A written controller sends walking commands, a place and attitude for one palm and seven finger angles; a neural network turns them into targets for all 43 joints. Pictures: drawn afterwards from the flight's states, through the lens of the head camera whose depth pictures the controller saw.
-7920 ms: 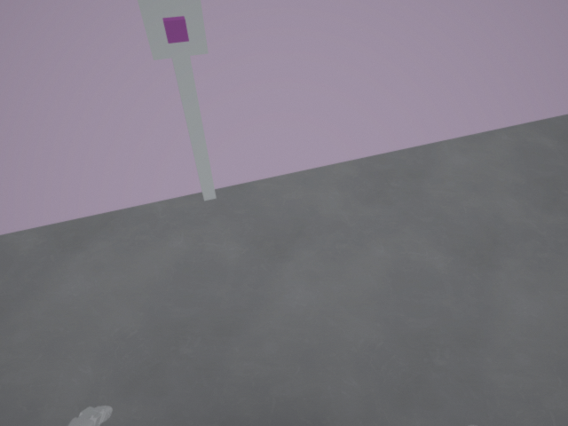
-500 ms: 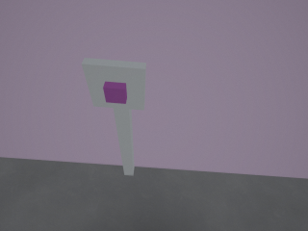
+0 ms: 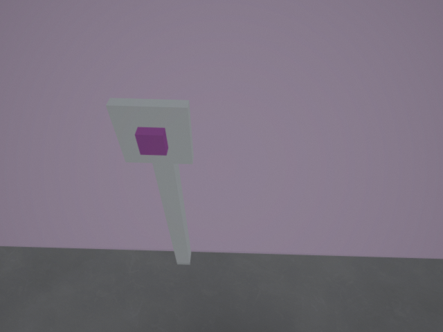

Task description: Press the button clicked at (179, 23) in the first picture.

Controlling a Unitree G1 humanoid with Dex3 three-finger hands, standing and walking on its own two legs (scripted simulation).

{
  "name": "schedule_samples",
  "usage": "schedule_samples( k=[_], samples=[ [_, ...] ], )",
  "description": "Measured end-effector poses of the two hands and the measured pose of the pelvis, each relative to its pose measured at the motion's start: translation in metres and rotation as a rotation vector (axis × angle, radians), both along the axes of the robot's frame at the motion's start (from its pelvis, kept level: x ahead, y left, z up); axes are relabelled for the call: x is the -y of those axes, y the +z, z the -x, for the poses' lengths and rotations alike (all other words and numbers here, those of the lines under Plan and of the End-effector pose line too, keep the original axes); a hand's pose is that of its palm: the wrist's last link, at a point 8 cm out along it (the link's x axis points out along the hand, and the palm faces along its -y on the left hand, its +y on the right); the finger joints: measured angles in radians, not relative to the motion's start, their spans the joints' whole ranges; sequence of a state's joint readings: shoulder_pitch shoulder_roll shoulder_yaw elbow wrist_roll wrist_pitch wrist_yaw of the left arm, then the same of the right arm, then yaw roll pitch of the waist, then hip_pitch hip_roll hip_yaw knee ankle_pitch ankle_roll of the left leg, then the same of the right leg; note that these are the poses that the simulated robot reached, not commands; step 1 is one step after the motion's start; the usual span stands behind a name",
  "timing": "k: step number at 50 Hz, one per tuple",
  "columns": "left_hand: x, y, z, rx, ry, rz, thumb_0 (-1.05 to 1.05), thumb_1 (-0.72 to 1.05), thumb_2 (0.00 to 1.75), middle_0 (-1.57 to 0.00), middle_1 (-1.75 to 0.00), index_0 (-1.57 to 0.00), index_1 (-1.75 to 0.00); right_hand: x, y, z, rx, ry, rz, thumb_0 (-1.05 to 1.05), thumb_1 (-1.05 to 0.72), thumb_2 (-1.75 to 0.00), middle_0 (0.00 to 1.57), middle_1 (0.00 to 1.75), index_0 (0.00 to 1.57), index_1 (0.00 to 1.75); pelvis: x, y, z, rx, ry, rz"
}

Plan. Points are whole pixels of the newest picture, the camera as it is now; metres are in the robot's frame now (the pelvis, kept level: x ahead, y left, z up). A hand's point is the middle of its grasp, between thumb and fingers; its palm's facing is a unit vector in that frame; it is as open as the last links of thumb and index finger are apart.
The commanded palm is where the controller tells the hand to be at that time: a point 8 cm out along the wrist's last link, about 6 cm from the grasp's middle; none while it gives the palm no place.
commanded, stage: come to a stop and stand still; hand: left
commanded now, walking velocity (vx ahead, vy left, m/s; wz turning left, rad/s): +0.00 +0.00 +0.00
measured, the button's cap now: (152, 140) +0.52 +0.19 +0.05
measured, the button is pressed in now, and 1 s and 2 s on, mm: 0 0 0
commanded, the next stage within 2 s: look again from close up in 0.16 s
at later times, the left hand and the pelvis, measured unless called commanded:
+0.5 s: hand out of the picture +0.01 +0.18 -0.17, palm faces +0.00 -0.99 -0.17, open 7.4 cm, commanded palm none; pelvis +0.01 +0.01 +0.01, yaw -1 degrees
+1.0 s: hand (108, 295) +0.19 +0.21 -0.03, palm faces +0.23 -0.96 -0.13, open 6.9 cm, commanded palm +0.13 +0.24 -0.05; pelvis +0.01 +0.03 -0.01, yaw +2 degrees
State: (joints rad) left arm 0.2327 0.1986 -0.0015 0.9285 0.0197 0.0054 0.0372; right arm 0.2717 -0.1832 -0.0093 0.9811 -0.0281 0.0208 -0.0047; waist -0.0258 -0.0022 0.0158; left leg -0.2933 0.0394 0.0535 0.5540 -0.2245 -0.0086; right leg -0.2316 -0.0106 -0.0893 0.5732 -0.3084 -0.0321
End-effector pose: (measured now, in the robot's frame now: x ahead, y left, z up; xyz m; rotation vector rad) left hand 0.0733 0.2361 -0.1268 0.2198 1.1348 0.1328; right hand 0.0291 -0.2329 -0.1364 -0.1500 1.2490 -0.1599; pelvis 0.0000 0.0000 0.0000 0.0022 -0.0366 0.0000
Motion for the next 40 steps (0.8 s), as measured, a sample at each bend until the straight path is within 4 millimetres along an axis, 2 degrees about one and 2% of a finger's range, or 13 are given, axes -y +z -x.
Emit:
schedule_samples(
  k=[7, 13, 17, 22, 26, 33, 40],
  samples=[
    [0.002, -0.005, 0.015, -0.069, 0.001, 0.02, 0.0, 0.91, 0.9, -0.2, -0.3, -0.2, -0.3, -0.003, 0.001, 0.042, -0.128, -0.023, 0.0, 0.0, -0.9, -0.9, 0.2, 0.3, 0.2, 0.3, -0.001, 0.003, -0.001, -0.011, -0.001, 0.003],
    [0.004, -0.012, 0.036, -0.15, 0.019, 0.046, 0.0, 0.91, 0.9, -0.2, -0.3, -0.2, -0.3, -0.012, 0.004, 0.052, -0.178, -0.03, -0.005, 0.0, -0.9, -0.9, 0.2, 0.3, 0.2, 0.3, -0.004, 0.005, -0.005, -0.015, -0.004, 0.006],
    [0.005, -0.015, 0.049, -0.197, 0.032, 0.059, 0.0, 0.91, 0.9, -0.2, -0.3, -0.2, -0.3, -0.019, 0.004, 0.044, -0.172, -0.026, -0.008, 0.0, -0.9, -0.9, 0.2, 0.3, 0.2, 0.3, -0.007, 0.006, -0.008, -0.016, -0.006, 0.008],
    [0.005, -0.016, 0.062, -0.233, 0.049, 0.069, 0.0, 0.91, 0.9, -0.2, -0.3, -0.2, -0.3, -0.026, 0.004, 0.024, -0.134, -0.015, -0.014, 0.0, -0.9, -0.9, 0.2, 0.3, 0.2, 0.3, -0.011, 0.007, -0.012, -0.016, -0.009, 0.009],
    [0.005, -0.016, 0.067, -0.249, 0.059, 0.075, 0.0, 0.91, 0.9, -0.2, -0.3, -0.2, -0.3, -0.025, 0.005, 0.01, -0.114, -0.006, 0.003, 0.01, -0.92, -0.9, 0.2, 0.3, 0.2, 0.3, -0.015, 0.008, -0.015, -0.015, -0.01, 0.008],
    [0.001, -0.016, 0.069, -0.26, 0.062, 0.078, 0.0, 0.91, 0.9, -0.2, -0.3, -0.2, -0.3, -0.024, 0.008, -0.008, -0.077, 0.004, 0.017, 0.01, -0.92, -0.9, 0.2, 0.3, 0.2, 0.3, -0.019, 0.009, -0.019, -0.016, -0.012, 0.007],
    [-0.004, -0.014, 0.063, -0.251, 0.06, 0.072, 0.0, 0.91, 0.9, -0.2, -0.3, -0.2, -0.3, -0.026, 0.009, -0.013, -0.07, 0.006, 0.019, 0.0, -0.92, -0.9, 0.2, 0.3, 0.2, 0.3, -0.022, 0.01, -0.023, -0.015, -0.014, 0.006]
  ],
)
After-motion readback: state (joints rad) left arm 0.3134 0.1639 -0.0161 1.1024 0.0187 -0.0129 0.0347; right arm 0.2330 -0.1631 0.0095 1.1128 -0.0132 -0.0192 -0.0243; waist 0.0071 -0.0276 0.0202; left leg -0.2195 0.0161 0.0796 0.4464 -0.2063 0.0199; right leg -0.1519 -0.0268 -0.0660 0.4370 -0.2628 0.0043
